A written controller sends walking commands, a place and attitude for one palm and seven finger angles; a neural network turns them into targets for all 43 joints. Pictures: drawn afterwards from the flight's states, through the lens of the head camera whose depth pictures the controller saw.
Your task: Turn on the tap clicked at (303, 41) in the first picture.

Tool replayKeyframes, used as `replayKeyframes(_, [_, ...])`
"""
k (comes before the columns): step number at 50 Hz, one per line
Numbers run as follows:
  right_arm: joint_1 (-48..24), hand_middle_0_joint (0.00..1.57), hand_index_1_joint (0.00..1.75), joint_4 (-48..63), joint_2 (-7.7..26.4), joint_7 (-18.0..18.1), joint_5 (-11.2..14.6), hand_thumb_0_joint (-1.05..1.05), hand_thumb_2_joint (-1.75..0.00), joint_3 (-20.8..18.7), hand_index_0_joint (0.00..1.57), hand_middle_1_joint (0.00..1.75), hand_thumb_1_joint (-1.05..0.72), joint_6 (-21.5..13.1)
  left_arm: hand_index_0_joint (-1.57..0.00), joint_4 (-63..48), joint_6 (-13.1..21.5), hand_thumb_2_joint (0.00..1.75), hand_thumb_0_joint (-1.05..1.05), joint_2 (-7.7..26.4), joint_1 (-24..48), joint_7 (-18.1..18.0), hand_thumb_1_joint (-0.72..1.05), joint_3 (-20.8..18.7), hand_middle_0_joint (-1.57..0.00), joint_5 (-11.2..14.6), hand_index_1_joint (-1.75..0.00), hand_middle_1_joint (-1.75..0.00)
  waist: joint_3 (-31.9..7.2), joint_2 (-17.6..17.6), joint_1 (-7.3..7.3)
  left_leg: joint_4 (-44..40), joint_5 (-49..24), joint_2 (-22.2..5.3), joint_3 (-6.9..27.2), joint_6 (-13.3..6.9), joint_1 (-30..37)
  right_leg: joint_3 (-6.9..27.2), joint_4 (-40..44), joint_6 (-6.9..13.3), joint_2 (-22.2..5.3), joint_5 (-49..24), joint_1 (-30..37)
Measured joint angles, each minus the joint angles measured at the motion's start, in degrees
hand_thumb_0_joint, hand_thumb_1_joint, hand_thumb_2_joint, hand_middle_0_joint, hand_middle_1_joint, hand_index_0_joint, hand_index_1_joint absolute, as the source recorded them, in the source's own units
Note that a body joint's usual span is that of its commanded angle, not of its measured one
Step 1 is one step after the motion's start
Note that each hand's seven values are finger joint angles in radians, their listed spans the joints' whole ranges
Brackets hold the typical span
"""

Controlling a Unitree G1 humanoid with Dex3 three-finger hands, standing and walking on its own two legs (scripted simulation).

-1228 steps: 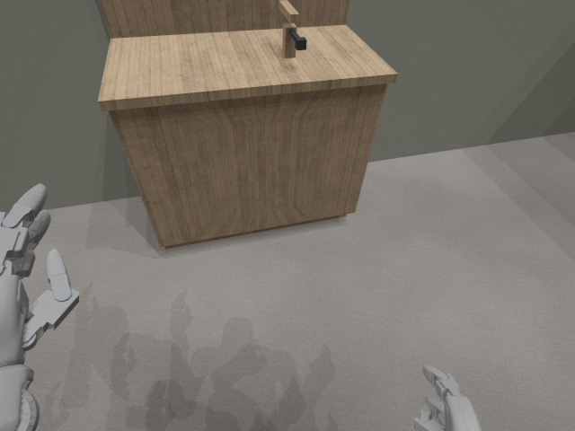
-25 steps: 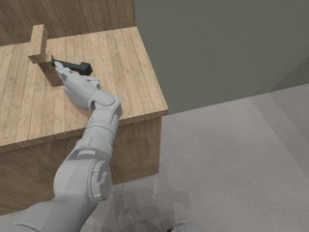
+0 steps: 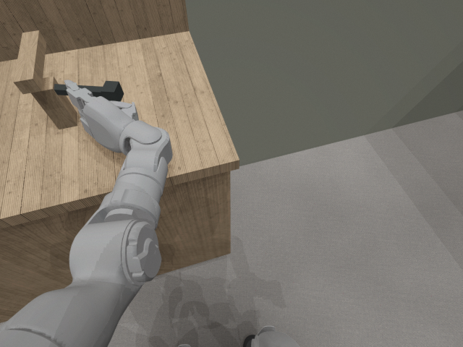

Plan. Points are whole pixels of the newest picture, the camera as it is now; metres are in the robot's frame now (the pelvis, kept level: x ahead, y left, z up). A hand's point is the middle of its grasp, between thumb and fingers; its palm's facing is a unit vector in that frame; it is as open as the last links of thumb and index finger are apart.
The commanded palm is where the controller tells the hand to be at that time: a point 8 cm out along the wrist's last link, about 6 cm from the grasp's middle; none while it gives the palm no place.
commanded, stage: lift the hand up off the lever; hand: left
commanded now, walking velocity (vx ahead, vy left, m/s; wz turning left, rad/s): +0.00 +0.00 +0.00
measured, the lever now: (112, 92) +0.54 +0.18 +0.12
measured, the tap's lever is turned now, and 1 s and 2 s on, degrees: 69 71 71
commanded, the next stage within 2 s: none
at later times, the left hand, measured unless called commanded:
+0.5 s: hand (124, 102) +0.50 +0.15 +0.13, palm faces +0.76 -0.63 -0.13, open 7.8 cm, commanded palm +0.44 +0.17 +0.14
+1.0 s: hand (125, 99) +0.49 +0.14 +0.15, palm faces +0.76 -0.63 -0.16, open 7.8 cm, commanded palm +0.44 +0.17 +0.15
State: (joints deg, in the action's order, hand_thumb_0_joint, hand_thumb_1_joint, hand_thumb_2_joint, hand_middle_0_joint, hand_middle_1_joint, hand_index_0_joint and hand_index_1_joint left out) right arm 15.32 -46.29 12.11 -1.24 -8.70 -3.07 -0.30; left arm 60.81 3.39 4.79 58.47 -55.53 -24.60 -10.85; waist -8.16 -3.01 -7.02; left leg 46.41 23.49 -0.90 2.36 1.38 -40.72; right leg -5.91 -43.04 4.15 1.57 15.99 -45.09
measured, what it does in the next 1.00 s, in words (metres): stands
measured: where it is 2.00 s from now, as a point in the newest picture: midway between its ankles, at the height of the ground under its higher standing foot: outside the picture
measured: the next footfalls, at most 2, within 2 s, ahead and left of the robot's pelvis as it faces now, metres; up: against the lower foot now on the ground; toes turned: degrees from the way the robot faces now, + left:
none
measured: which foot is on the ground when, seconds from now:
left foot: down 0.00-1.00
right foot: down 0.00-1.00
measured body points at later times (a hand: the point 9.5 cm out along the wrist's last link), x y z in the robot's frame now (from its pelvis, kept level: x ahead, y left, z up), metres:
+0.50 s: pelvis +0.01 +0.01 +0.01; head +0.07 -0.01 +0.46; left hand +0.46 +0.18 +0.14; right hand +0.05 -0.24 -0.13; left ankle -0.02 +0.14 -0.70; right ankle +0.04 -0.08 -0.70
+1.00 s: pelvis +0.00 +0.01 +0.01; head +0.05 -0.01 +0.46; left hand +0.44 +0.17 +0.16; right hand +0.07 -0.24 -0.13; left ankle -0.02 +0.14 -0.70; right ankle +0.04 -0.07 -0.70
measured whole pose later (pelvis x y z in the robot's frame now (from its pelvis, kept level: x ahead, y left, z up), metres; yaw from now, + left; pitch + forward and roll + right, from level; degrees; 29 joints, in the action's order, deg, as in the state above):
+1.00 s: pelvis +0.00 +0.01 +0.01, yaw +0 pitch +13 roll +0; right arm 12.6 -47.5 11.1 -0.2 -7.8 -2.6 0.2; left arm 54.4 -5.4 1.1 57.3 -55.6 -22.5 -9.4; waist -7.5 -2.9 -5.0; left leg 41.9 21.5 -0.4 1.8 0.9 -33.5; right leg -5.3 -38.8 3.5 1.2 14.2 -37.9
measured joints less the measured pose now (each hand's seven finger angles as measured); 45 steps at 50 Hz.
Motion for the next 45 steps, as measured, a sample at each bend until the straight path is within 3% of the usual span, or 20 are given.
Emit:
replayKeyframes(18, [1.30,0.20,0.30,0.16,-0.24,-0.50,0.02,0.01,-0.90,-0.10,0.20,0.30,-0.91,0.33,-0.15,-3.46,-1.14,0.90,0.03,-1.07,-1.86,0.28,0.90,-0.37,-0.16,0.37,-0.15,-0.15,-0.18,-0.55,0.33,-1.98,-0.13,-0.19,-0.62,-0.31,2.83,0.65,2.03,-0.36,0.30,-0.36,2.67])
replayKeyframes(27, [1.02,0.20,0.30,0.06,-0.09,-0.50,0.81,0.01,-0.90,-0.28,0.20,0.30,-0.91,0.83,-0.15,-6.75,-3.83,0.90,0.02,-2.56,-5.06,1.30,0.90,1.96,-0.16,1.70,-0.16,-0.15,-0.31,-0.40,1.45,-3.91,-0.57,0.02,-0.51,-0.48,6.50,0.61,3.87,-0.61,0.14,-0.62,6.44])
replayKeyframes(36, [-1.45,0.20,0.30,-0.36,-0.21,-0.05,0.82,0.01,-0.90,-0.35,0.20,0.30,-0.91,0.45,-0.15,-8.28,-5.61,0.90,0.02,-4.25,-4.80,0.64,0.90,3.90,-0.16,1.37,-0.15,-0.15,0.37,0.10,2.10,-3.83,-0.85,0.43,-0.16,-0.54,7.43,0.28,3.86,-0.75,-0.30,-0.76,7.58])
replayKeyframes(45, [-2.69,0.20,0.30,-0.65,-0.76,0.70,0.89,0.01,-0.90,0.15,0.20,0.30,-0.91,0.62,-0.15,-7.71,-8.12,0.90,0.02,-4.43,-2.90,0.35,0.90,3.51,-0.16,1.68,-0.16,-0.15,0.44,-0.02,2.32,-4.35,-1.57,0.61,-0.48,-0.57,7.59,0.60,4.08,-0.78,-0.47,-1.38,7.54])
